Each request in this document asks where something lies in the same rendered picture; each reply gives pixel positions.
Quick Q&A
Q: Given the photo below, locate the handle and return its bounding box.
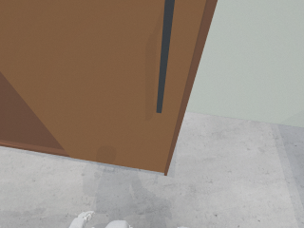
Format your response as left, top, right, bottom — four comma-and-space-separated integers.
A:
156, 0, 175, 113

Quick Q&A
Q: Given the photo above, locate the wardrobe door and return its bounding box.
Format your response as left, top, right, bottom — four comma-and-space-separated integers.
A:
0, 71, 65, 150
0, 0, 206, 173

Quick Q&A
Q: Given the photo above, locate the robot left hand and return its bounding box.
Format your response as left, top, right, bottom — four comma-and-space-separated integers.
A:
69, 211, 95, 228

